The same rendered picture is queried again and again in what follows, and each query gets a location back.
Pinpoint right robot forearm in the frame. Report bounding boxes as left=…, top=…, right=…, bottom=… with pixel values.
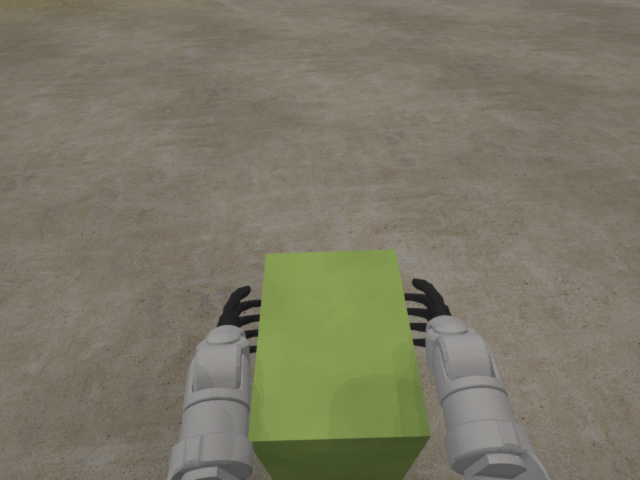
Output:
left=425, top=315, right=551, bottom=480

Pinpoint right robot hand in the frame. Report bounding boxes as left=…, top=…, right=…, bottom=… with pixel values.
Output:
left=404, top=278, right=452, bottom=347

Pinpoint left robot forearm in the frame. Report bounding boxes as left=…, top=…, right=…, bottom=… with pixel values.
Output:
left=166, top=325, right=253, bottom=480

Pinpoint carton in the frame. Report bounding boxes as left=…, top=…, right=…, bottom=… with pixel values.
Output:
left=248, top=249, right=431, bottom=480

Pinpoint left robot hand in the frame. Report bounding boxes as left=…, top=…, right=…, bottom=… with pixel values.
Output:
left=216, top=286, right=261, bottom=353

